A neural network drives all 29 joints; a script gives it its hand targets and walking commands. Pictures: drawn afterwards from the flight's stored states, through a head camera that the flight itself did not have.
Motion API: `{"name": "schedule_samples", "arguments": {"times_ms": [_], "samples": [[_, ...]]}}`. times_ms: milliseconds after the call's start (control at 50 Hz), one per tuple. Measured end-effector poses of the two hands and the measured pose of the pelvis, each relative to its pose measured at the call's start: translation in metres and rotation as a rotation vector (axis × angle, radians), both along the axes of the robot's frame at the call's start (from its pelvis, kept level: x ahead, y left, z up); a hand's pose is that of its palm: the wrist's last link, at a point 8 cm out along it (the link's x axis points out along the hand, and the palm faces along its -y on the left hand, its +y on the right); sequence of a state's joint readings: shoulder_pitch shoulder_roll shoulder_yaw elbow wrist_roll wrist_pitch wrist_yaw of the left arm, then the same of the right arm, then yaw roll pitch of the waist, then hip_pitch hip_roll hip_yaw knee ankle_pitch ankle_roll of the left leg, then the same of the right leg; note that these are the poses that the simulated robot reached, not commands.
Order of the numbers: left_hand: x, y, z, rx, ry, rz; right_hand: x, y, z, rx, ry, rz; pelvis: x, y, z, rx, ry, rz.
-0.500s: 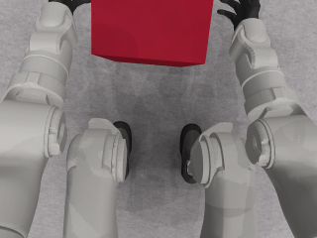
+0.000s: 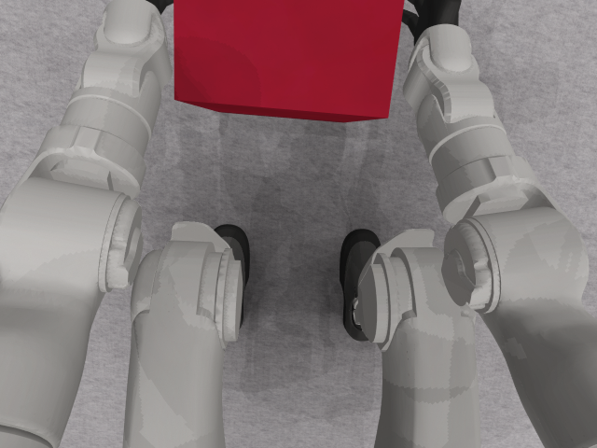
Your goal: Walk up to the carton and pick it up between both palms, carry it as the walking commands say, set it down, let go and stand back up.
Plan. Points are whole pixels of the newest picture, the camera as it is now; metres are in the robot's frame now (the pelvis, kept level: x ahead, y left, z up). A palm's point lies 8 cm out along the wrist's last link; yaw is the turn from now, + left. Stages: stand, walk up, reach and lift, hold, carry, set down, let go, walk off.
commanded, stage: reach and lift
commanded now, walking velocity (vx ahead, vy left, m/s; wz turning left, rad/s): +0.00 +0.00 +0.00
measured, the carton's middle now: (288, 23) +0.54 +0.03 -0.25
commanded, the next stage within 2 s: none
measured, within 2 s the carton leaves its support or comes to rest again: leaves its support in 0.54 s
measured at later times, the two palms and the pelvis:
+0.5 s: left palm (155, 4) +0.53 +0.17 -0.18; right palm (448, 21) +0.53 -0.13 -0.17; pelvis +0.01 +0.00 -0.01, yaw +0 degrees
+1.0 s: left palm out of the picture +0.54 +0.18 -0.12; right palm out of the picture +0.53 -0.11 -0.11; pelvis +0.00 +0.00 +0.01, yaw +1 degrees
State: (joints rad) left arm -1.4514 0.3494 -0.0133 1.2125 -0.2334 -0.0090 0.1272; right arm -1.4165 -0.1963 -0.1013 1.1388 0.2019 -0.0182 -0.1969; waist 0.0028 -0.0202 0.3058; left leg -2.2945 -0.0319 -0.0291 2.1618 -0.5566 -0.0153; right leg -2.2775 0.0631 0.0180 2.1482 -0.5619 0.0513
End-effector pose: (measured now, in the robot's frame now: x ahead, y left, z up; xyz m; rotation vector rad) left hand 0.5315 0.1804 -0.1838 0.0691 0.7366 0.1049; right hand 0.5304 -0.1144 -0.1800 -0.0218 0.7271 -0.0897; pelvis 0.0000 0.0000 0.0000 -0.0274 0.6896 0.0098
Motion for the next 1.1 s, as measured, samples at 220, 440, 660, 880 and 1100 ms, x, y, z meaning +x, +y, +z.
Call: {"name": "schedule_samples", "arguments": {"times_ms": [220,440,660,880,1100], "samples": [[0.004,-0.002,0.004,0.010,0.044,-0.017,0.004,0.001,0.003,0.007,0.029,-0.012,0.001,0.001,-0.008,0.003,-0.033,0.002],[-0.001,-0.010,0.002,-0.038,0.044,-0.030,0.002,-0.009,0.007,-0.009,0.056,-0.012,0.006,0.002,-0.014,0.001,-0.038,-0.003],[-0.007,-0.014,0.011,-0.019,0.045,-0.015,0.002,-0.010,0.026,0.004,0.009,-0.055,0.005,0.000,-0.013,0.003,-0.033,-0.002],[0.003,-0.006,0.052,-0.031,0.005,0.000,0.001,0.000,0.054,0.029,-0.038,-0.075,0.002,-0.003,0.001,0.006,0.000,0.011],[0.004,-0.009,0.077,-0.038,0.002,-0.004,0.001,-0.003,0.083,0.018,-0.041,-0.086,0.005,-0.001,0.024,-0.003,0.056,0.019]]}}
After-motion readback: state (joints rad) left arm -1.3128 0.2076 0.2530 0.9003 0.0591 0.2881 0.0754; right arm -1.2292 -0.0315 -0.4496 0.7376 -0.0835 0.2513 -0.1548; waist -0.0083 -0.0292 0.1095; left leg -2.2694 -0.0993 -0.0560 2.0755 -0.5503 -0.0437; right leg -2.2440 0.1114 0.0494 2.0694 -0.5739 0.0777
